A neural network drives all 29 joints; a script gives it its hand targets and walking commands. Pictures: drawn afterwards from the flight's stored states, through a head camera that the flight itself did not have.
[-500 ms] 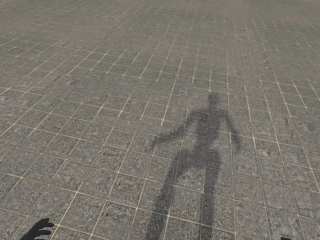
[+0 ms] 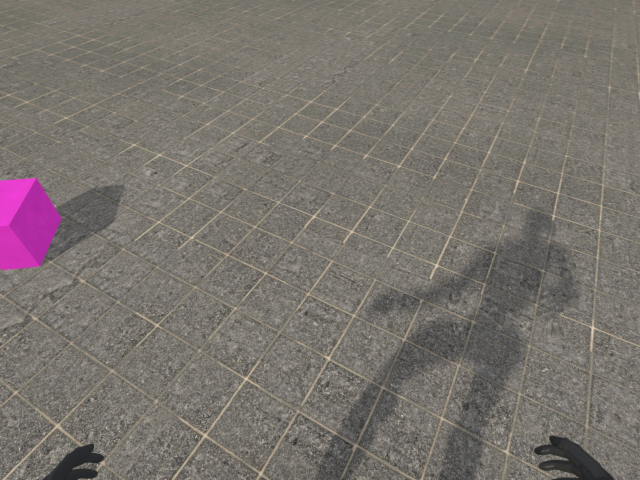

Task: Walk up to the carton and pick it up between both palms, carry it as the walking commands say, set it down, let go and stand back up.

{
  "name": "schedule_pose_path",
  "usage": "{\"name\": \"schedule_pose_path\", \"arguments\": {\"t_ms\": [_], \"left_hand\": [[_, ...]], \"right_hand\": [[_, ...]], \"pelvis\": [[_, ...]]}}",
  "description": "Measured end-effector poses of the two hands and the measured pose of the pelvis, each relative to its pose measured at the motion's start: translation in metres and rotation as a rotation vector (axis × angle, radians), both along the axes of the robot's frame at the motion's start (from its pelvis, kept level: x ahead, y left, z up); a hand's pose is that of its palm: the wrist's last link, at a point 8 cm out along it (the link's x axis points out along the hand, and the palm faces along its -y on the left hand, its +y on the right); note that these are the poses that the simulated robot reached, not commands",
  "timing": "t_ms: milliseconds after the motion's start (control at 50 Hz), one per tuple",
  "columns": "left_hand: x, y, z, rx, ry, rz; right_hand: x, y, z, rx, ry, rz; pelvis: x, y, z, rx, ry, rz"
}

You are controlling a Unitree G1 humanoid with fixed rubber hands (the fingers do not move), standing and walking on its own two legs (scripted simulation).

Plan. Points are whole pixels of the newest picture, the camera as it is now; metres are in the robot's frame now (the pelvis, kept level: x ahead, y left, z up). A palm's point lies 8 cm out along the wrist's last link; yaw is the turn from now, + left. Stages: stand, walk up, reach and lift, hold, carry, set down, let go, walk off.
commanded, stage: walk up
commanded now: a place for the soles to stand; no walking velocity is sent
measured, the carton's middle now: (19, 223) +1.16 +1.28 -0.65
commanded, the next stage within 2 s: none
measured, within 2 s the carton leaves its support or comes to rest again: neither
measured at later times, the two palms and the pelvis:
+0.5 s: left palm (7, 437) +0.19 +0.42 -0.06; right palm (492, 398) +0.27 -0.22 -0.08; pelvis +0.13 +0.06 +0.00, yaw +10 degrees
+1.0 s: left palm out of the picture +0.26 +0.53 -0.09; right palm (403, 308) +0.42 -0.11 -0.07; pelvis +0.25 +0.18 +0.00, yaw +18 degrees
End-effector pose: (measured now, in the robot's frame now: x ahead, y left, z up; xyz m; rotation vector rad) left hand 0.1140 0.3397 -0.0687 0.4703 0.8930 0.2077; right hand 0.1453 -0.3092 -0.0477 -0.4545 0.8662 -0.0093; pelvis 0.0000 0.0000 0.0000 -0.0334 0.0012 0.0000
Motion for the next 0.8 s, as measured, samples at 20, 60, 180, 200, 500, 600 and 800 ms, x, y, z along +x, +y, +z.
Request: {"name": "schedule_pose_path", "arguments": {"t_ms": [20,60,180,200,500,600,800], "left_hand": [[0.002,0.008,-0.004,-0.009,0.001,0.012],[0.007,0.023,-0.014,-0.026,0.01,0.031],[0.023,0.047,-0.016,-0.053,0.065,0.034],[0.026,0.05,-0.017,-0.052,0.075,0.031],[0.076,0.077,0.012,0.043,-0.018,0.138],[0.082,0.095,0.019,0.054,-0.041,0.189],[0.1,0.154,-0.018,-0.023,0.007,0.262]], "right_hand": [[0.014,0.007,0.002,-0.011,-0.006,0.018],[0.035,0.023,0.002,-0.031,-0.011,0.041],[0.045,0.048,0.004,-0.055,0.07,0.03],[0.043,0.048,0.002,-0.06,0.09,0.026],[0.129,0.088,-0.031,0.048,0.085,0.092],[0.186,0.103,-0.018,0.024,0.036,0.169],[0.274,0.177,-0.007,-0.051,0.029,0.272]], "pelvis": [[0.007,0.007,-0.002,-0.006,0.005,0.014],[0.019,0.022,-0.007,-0.008,0.007,0.035],[0.044,0.047,0.003,-0.024,0.048,0.06],[0.047,0.049,0.003,-0.023,0.052,0.064],[0.126,0.06,-0.003,0.026,-0.013,0.169],[0.151,0.075,0.0,0.037,-0.044,0.2],[0.2,0.137,-0.011,-0.011,-0.017,0.279]]}}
